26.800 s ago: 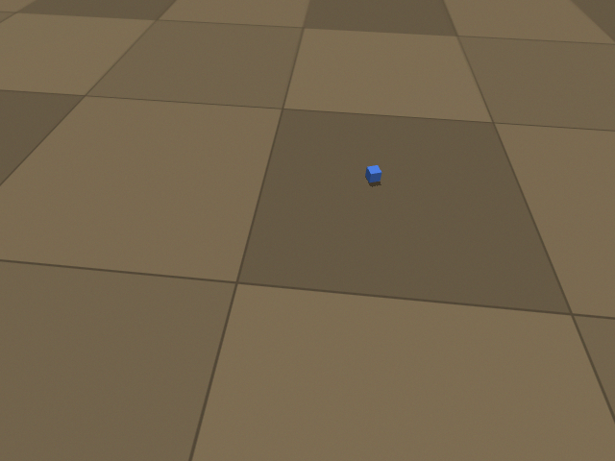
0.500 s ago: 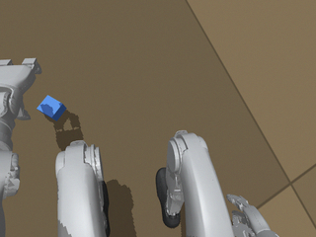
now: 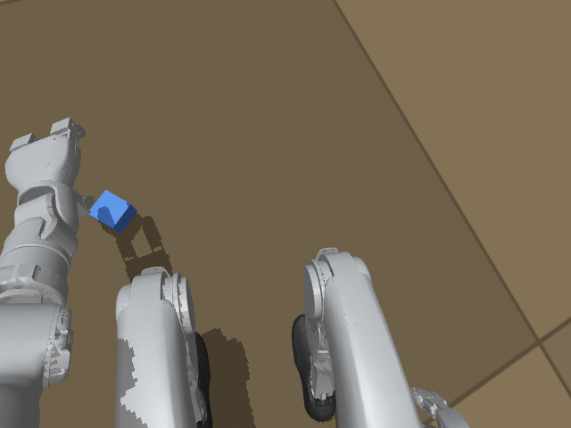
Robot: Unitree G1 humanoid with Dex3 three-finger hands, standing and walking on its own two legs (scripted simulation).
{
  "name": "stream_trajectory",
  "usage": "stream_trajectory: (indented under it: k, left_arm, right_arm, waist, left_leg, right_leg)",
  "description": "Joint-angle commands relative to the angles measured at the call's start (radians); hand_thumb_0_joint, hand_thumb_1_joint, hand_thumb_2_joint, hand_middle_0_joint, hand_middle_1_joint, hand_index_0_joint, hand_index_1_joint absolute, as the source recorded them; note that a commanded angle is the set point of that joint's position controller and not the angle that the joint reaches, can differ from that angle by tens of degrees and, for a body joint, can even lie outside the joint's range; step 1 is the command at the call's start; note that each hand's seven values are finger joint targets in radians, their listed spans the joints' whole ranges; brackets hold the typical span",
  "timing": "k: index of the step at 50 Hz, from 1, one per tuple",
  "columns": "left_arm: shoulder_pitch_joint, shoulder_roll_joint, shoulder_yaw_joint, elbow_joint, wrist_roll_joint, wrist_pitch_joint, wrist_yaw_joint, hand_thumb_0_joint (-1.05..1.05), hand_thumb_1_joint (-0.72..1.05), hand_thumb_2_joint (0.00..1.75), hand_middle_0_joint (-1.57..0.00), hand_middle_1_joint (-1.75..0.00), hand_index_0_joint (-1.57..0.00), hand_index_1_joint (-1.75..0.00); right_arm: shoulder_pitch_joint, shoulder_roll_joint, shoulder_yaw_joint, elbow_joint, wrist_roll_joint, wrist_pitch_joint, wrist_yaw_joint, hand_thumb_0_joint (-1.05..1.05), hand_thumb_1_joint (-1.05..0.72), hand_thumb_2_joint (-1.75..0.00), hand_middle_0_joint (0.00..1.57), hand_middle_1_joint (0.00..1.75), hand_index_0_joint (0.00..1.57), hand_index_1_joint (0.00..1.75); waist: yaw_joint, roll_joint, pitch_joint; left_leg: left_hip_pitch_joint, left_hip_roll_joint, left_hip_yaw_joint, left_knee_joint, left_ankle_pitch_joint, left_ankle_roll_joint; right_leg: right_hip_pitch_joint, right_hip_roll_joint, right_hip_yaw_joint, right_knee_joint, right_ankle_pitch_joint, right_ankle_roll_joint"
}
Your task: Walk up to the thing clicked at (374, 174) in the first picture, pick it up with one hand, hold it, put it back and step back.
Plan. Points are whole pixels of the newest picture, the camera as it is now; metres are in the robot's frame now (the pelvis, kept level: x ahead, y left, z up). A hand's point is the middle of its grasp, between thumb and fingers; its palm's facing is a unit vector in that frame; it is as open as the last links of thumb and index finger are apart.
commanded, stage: home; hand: left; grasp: from above
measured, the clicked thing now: (113, 212) +0.46 +0.28 -0.34
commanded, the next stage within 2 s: none
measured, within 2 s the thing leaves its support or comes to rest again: rests again in 0.52 s
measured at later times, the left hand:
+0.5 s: hand (10, 311) +0.27 +0.22 +0.08, palm faces -0.04 -0.90 -0.44, open 7.5 cm
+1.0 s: hand out of the picture +0.23 +0.21 +0.28, palm faces +0.19 -0.96 -0.21, open 7.4 cm
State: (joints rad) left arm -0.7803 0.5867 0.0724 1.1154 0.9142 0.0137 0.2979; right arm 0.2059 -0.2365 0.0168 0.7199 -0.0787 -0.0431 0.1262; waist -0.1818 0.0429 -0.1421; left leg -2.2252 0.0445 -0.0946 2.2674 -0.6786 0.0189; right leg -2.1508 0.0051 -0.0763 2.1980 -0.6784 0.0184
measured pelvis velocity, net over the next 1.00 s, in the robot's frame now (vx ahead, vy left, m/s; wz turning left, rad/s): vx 0.08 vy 0.01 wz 0.13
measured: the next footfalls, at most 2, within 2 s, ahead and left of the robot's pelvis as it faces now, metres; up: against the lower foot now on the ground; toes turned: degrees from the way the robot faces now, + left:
none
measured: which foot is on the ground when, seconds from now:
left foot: down 0.00-1.00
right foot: down 0.00-1.00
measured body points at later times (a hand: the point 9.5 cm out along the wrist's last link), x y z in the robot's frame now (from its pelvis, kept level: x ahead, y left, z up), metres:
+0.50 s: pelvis +0.02 -0.01 +0.19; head +0.14 +0.03 +0.62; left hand +0.27 +0.27 +0.11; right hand +0.24 -0.24 +0.10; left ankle +0.08 +0.12 -0.34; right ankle +0.10 -0.12 -0.34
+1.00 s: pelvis +0.08 +0.01 +0.34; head +0.11 +0.02 +0.78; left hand +0.22 +0.26 +0.30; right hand +0.25 -0.22 +0.26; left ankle +0.08 +0.12 -0.34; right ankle +0.09 -0.12 -0.34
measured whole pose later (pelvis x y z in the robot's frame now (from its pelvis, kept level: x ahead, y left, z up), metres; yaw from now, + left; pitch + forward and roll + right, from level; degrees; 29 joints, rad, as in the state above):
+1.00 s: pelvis +0.08 +0.01 +0.34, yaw +7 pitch +13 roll -3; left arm 0.49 0.23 0.04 -0.10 -0.07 0.44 0.06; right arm 0.32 -0.21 0.04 0.53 0.03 -0.17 -0.18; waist -0.06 0.05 -0.20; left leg -0.78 0.03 -0.04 1.05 -0.50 0.00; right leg -0.70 0.00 -0.07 0.97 -0.49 0.02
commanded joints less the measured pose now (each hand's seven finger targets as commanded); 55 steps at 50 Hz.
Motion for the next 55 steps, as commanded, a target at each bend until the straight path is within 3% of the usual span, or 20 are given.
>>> stream_trajectory:
  k: [1, 3, 7, 10, 14, 15, 17, 18, 19, 22, 25, 33, 39, 40, 41, 45, 48, 55]
  left_arm:
    - [0.01, 0.125, -0.022, -0.339, -0.201, 0.062, -0.132, 0.0, 0.43, 1.08, -0.26, -0.6, -0.25, -0.62]
    - [0.087, 0.101, -0.025, -0.438, -0.288, 0.068, -0.195, 0.0, 0.55, 1.04, -0.25, -0.53, -0.23, -0.54]
    - [0.178, 0.056, -0.01, -0.639, -0.419, 0.034, -0.247, 0.0, 0.79, 0.85, -0.19, -0.3, -0.19, -0.3]
    - [0.229, 0.037, 0.02, -0.757, -0.474, 0.008, -0.232, 0.0, 0.9, 0.9, -0.2, -0.3, -0.2, -0.3]
    - [0.359, 0.007, 0.059, -0.819, -0.506, 0.03, -0.194, 0.0, 0.9, 0.9, -0.2, -0.3, -0.2, -0.3]
    - [0.399, -0.035, 0.029, -0.832, -0.528, 0.047, -0.194, 0.0, 0.9, 0.9, -0.2, -0.3, -0.2, -0.3]
    - [0.409, -0.063, 0.019, -0.93, -0.592, 0.077, -0.195, 0.0, 0.9, 0.9, -0.2, -0.3, -0.2, -0.3]
    - [0.45, -0.068, 0.024, -0.933, -0.627, 0.097, -0.196, 0.0, 0.9, 0.9, -0.2, -0.3, -0.2, -0.3]
    - [0.513, -0.109, -0.007, -0.934, -0.663, 0.119, -0.202, 0.0, 0.9, 0.9, -0.2, -0.3, -0.2, -0.3]
    - [0.598, -0.124, -0.007, -1.004, -0.763, 0.171, -0.206, 0.0, 0.9, 0.9, -0.2, -0.3, -0.2, -0.3]
    - [0.66, -0.132, 0.002, -1.061, -0.825, 0.213, -0.202, 0.0, 0.9, 0.9, -0.2, -0.3, -0.2, -0.3]
    - [0.882, -0.213, 0.035, -1.138, -0.933, 0.296, -0.2, 0.0, 0.9, 0.9, -0.2, -0.3, -0.2, -0.3]
    - [1.079, -0.249, 0.04, -1.266, -0.976, 0.354, -0.209, 0.0, 0.9, 0.9, -0.2, -0.3, -0.2, -0.3]
    - [1.091, -0.244, 0.044, -1.291, -0.981, 0.359, -0.21, 0.0, 0.9, 0.9, -0.2, -0.3, -0.2, -0.3]
    - [1.128, -0.267, 0.02, -1.306, -0.983, 0.366, -0.214, 0.0, 0.9, 0.9, -0.2, -0.3, -0.2, -0.3]
    - [1.227, -0.272, 0.02, -1.389, -0.982, 0.38, -0.224, 0.0, 0.9, 0.9, -0.2, -0.3, -0.2, -0.3]
    - [1.257, -0.284, 0.001, -1.399, -0.979, 0.389, -0.235, 0.0, 0.9, 0.9, -0.2, -0.3, -0.2, -0.3]
    - [1.271, -0.28, 0.004, -1.42, -0.977, 0.395, -0.266, 0.0, 0.9, 0.9, -0.2, -0.3, -0.2, -0.3]
  right_arm:
    - [0.157, -0.254, -0.11, -0.097, 0.051, -0.001, -0.026, 0.0, -0.89, -0.9, 0.2, 0.3, 0.2, 0.3]
    - [0.128, -0.245, -0.104, -0.115, 0.067, -0.002, -0.046, 0.0, -0.89, -0.9, 0.2, 0.3, 0.2, 0.3]
    - [0.083, -0.204, -0.096, -0.15, 0.084, -0.024, -0.079, 0.0, -0.9, -0.9, 0.2, 0.3, 0.2, 0.3]
    - [0.042, -0.186, -0.1, -0.163, 0.093, -0.046, -0.103, 0.0, -0.9, -0.9, 0.2, 0.3, 0.2, 0.3]
    - [-0.004, -0.188, -0.099, -0.191, 0.108, -0.056, -0.133, 0.0, -0.9, -0.9, 0.2, 0.3, 0.2, 0.3]
    - [-0.015, -0.185, -0.098, -0.2, 0.11, -0.058, -0.138, 0.0, -0.9, -0.9, 0.2, 0.3, 0.2, 0.3]
    - [-0.035, -0.188, -0.099, -0.216, 0.115, -0.066, -0.151, 0.0, -0.9, -0.9, 0.2, 0.3, 0.2, 0.3]
    - [-0.048, -0.188, -0.098, -0.221, 0.119, -0.07, -0.16, 0.0, -0.9, -0.9, 0.2, 0.3, 0.2, 0.3]
    - [-0.058, -0.181, -0.095, -0.225, 0.121, -0.076, -0.167, 0.0, -0.9, -0.9, 0.2, 0.3, 0.2, 0.3]
    - [-0.071, -0.168, -0.088, -0.24, 0.123, -0.089, -0.187, 0.0, -0.9, -0.9, 0.2, 0.3, 0.2, 0.3]
    - [-0.073, -0.148, -0.071, -0.259, 0.127, -0.103, -0.206, 0.0, -0.9, -0.9, 0.2, 0.3, 0.2, 0.3]
    - [-0.023, -0.117, -0.034, -0.273, 0.128, -0.134, -0.262, 0.0, -0.9, -0.9, 0.2, 0.3, 0.2, 0.3]
    - [0.023, -0.105, -0.025, -0.314, 0.122, -0.153, -0.296, 0.0, -0.9, -0.9, 0.2, 0.3, 0.2, 0.3]
    - [0.026, -0.105, -0.026, -0.32, 0.119, -0.156, -0.3, 0.0, -0.9, -0.9, 0.2, 0.3, 0.2, 0.3]
    - [0.034, -0.098, -0.021, -0.327, 0.118, -0.16, -0.304, 0.0, -0.9, -0.9, 0.2, 0.3, 0.2, 0.3]
    - [0.051, -0.093, -0.026, -0.343, 0.11, -0.175, -0.315, 0.0, -0.9, -0.9, 0.2, 0.3, 0.2, 0.3]
    - [0.054, -0.092, -0.026, -0.344, 0.104, -0.191, -0.321, 0.0, -0.9, -0.9, 0.2, 0.3, 0.2, 0.3]
    - [0.046, -0.104, -0.034, -0.355, 0.093, -0.227, -0.326, 0.0, -0.9, -0.9, 0.2, 0.3, 0.2, 0.3]
  waist:
    - [0.056, 0.107, -0.717]
    - [0.049, 0.022, -0.618]
    - [0.065, -0.048, -0.591]
    - [0.084, 0.03, -0.574]
    - [0.124, 0.129, -0.539]
    - [0.114, 0.138, -0.513]
    - [0.113, 0.146, -0.553]
    - [0.116, 0.124, -0.545]
    - [0.105, 0.102, -0.505]
    - [0.095, 0.058, -0.471]
    - [0.09, 0.025, -0.437]
    - [0.105, 0.045, -0.329]
    - [0.12, 0.061, -0.28]
    - [0.121, 0.064, -0.271]
    - [0.118, 0.057, -0.247]
    - [0.128, 0.058, -0.204]
    - [0.118, 0.026, -0.145]
    - [0.121, 0.001, -0.079]
  left_leg:
    - [0.574, -0.033, 0.047, -0.408, 0.127, 0.025]
    - [0.537, -0.029, 0.041, -0.439, 0.111, 0.034]
    - [0.583, -0.028, 0.053, -0.487, 0.137, 0.038]
    - [0.689, -0.029, 0.057, -0.554, 0.107, 0.03]
    - [0.856, -0.017, 0.013, -0.722, 0.02, 0.009]
    - [0.88, -0.015, 0.005, -0.759, -0.003, 0.006]
    - [0.965, -0.017, -0.005, -0.811, -0.013, 0.005]
    - [0.99, -0.017, -0.014, -0.835, -0.027, 0.005]
    - [1.003, -0.019, -0.005, -0.853, -0.017, 0.005]
    - [1.062, -0.025, 0.014, -0.894, 0.038, 0.007]
    - [1.097, -0.032, 0.039, -0.938, 0.083, 0.011]
    - [1.332, -0.032, 0.031, -1.138, 0.25, 0.003]
    - [1.507, -0.034, 0.033, -1.274, 0.39, -0.007]
    - [1.528, -0.034, 0.04, -1.29, 0.413, -0.008]
    - [1.544, -0.035, 0.038, -1.31, 0.426, -0.008]
    - [1.617, -0.032, 0.032, -1.369, 0.497, -0.012]
    - [1.625, -0.029, 0.025, -1.404, 0.477, -0.01]
    - [1.644, -0.031, 0.032, -1.437, 0.447, -0.007]
  right_leg:
    - [0.53, 0.04, -0.029, -0.373, 0.187, -0.05]
    - [0.577, 0.04, -0.023, -0.423, 0.19, -0.041]
    - [0.681, 0.031, 0.007, -0.509, 0.216, -0.034]
    - [0.688, 0.021, 0.029, -0.569, 0.177, -0.043]
    - [0.698, 0.015, 0.025, -0.62, 0.108, -0.05]
    - [0.704, 0.016, 0.023, -0.645, 0.094, -0.049]
    - [0.759, 0.016, 0.025, -0.695, 0.094, -0.047]
    - [0.787, 0.017, 0.025, -0.723, 0.085, -0.042]
    - [0.805, 0.017, 0.028, -0.759, 0.083, -0.041]
    - [0.899, 0.016, 0.038, -0.855, 0.105, -0.038]
    - [1.031, 0.012, 0.069, -0.955, 0.12, -0.032]
    - [1.232, 0.014, 0.05, -1.118, 0.272, -0.037]
    - [1.392, 0.021, 0.025, -1.242, 0.386, -0.035]
    - [1.42, 0.024, 0.022, -1.261, 0.408, -0.033]
    - [1.439, 0.023, 0.017, -1.281, 0.42, -0.033]
    - [1.496, 0.03, 0.005, -1.332, 0.469, -0.033]
    - [1.512, 0.031, -0.003, -1.365, 0.453, -0.032]
    - [1.526, 0.027, -0.01, -1.401, 0.417, -0.027]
